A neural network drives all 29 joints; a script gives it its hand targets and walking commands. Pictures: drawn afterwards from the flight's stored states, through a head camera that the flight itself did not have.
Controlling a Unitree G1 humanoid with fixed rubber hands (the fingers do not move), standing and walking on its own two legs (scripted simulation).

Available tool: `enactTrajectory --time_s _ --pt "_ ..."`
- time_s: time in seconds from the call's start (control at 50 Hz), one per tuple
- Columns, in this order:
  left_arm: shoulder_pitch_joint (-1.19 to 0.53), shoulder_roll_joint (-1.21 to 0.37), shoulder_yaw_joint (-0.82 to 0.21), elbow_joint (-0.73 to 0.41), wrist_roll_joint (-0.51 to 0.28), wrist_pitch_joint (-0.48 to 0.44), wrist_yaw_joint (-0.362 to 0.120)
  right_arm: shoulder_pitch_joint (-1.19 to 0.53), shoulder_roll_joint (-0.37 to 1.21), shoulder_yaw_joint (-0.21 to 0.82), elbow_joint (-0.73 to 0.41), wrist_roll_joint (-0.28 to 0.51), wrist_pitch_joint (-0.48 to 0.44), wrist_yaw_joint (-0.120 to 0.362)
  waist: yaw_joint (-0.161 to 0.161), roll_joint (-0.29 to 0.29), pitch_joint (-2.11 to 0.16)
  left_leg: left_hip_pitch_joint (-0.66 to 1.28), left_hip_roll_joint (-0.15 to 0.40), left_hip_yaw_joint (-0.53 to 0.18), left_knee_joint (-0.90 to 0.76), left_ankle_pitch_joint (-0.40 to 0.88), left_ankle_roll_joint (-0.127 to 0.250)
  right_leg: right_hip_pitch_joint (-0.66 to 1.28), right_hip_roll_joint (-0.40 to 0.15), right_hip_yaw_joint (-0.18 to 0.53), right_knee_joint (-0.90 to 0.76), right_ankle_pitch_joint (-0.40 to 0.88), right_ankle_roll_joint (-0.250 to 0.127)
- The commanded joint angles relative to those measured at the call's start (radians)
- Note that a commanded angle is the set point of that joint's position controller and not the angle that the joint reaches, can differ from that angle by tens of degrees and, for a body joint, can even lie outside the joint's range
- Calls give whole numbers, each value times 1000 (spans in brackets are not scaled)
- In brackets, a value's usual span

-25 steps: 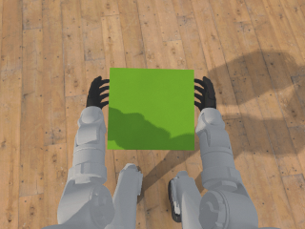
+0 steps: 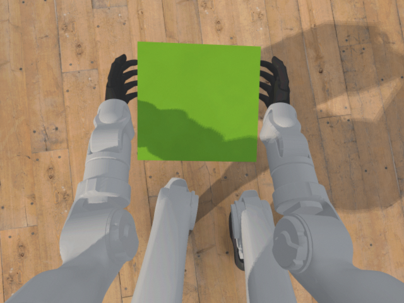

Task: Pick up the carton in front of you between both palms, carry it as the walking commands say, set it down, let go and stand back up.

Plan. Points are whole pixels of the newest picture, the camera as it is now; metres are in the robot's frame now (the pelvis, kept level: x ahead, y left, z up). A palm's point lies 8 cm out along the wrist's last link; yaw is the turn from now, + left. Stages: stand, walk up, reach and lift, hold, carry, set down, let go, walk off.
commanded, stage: set down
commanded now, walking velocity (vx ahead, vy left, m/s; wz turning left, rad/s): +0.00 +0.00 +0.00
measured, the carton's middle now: (196, 110) +0.46 +0.08 -0.20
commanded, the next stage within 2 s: none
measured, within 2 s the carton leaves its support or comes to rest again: rests again in 1.02 s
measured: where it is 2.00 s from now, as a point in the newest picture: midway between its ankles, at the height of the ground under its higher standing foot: (205, 240)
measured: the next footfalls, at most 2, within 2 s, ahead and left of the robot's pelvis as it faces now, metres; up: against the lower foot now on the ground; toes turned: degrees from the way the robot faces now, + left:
none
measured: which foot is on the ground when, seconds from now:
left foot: down 0.00-1.00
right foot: down 0.00-1.00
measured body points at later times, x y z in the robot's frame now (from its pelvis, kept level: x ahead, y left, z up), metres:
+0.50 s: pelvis -0.02 +0.00 -0.10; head +0.32 +0.05 +0.19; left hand +0.47 +0.25 -0.26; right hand +0.51 -0.05 -0.25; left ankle +0.11 +0.12 -0.46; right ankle +0.09 -0.13 -0.46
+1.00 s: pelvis -0.02 -0.01 -0.11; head +0.32 +0.04 +0.18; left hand +0.46 +0.25 -0.29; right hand +0.51 -0.06 -0.28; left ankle +0.11 +0.12 -0.46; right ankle +0.08 -0.13 -0.46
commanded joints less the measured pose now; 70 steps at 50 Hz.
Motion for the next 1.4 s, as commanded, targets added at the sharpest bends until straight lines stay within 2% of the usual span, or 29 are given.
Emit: enactTrajectory --time_s 0.0,0.24,0.42,0.46,0.54,0.7,0.94,1.08,1.38 --pt "-559 -854 -472 -15 -103 -31 -222 -606 844 492 29 77 -19 196 60 84 -968 766 -57 145 -118 247 -5 254 84 -145 -114 150 -32" --pt "-697 -730 -413 33 -122 -50 -229 -749 754 446 94 99 -33 168 91 61 -939 601 -36 164 32 227 0 177 87 -151 41 134 -32" --pt "-807 -656 -424 42 -169 -67 -243 -850 726 474 113 148 -39 167 119 38 -957 554 -12 175 146 269 6 156 82 -160 153 167 -27" --pt "-860 -655 -432 4 -194 -71 -250 -878 735 501 102 163 -39 168 133 10 -964 518 -10 171 163 293 8 166 81 -159 173 182 -30" --pt "-834 -658 -430 6 -207 -72 -263 -876 784 543 87 176 -37 171 151 -40 -957 530 -11 164 192 364 16 157 81 -165 196 237 -25" --pt "-787 -603 -358 116 -167 -77 -282 -830 747 468 182 134 -37 189 144 -70 -779 392 -4 162 205 283 34 62 77 -156 189 183 -31" --pt "-864 -507 -316 142 -158 -108 -290 -861 671 401 257 126 -57 205 142 -43 -651 296 10 160 236 250 42 25 75 -129 205 171 -49" --pt "-833 -473 -303 204 -157 -123 -281 -849 626 387 293 127 -71 218 138 -45 -582 277 11 146 247 258 52 -10 69 -128 224 169 -52" --pt "-740 -351 -229 356 -126 -152 -255 -727 474 293 429 57 -94 226 104 -55 -405 190 14 109 245 207 69 -84 50 -117 240 140 -60"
